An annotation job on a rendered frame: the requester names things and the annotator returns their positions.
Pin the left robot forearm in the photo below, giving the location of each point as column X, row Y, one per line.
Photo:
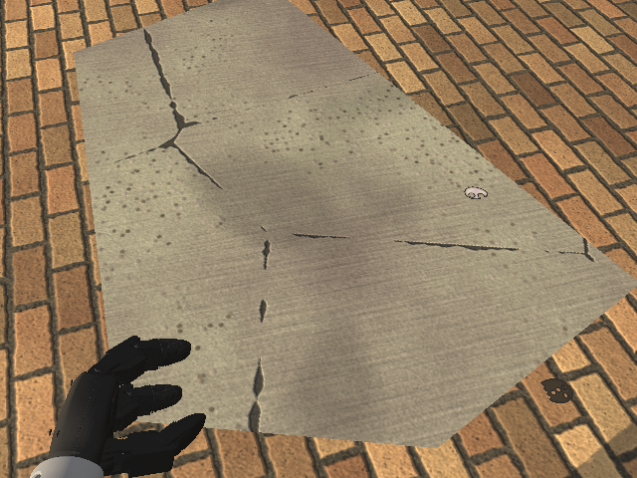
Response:
column 67, row 467

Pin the robot left hand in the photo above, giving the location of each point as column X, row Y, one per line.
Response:
column 96, row 407

